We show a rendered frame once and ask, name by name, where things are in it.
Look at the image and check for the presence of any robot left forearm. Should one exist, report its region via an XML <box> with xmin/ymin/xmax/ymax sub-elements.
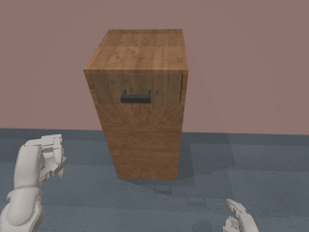
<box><xmin>0</xmin><ymin>187</ymin><xmax>44</xmax><ymax>232</ymax></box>

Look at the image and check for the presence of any handle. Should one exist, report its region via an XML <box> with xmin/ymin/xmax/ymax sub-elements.
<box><xmin>120</xmin><ymin>90</ymin><xmax>151</xmax><ymax>103</ymax></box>

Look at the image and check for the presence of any cabinet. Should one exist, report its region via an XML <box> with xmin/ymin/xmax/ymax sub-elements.
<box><xmin>83</xmin><ymin>29</ymin><xmax>189</xmax><ymax>181</ymax></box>

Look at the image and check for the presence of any drawer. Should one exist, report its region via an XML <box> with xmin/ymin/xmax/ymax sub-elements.
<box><xmin>91</xmin><ymin>72</ymin><xmax>182</xmax><ymax>105</ymax></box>

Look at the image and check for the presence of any left robot hand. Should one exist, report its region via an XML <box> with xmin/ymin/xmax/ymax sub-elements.
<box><xmin>14</xmin><ymin>134</ymin><xmax>67</xmax><ymax>189</ymax></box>

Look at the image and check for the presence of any right robot hand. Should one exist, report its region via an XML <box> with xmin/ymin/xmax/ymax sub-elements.
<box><xmin>222</xmin><ymin>199</ymin><xmax>259</xmax><ymax>232</ymax></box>

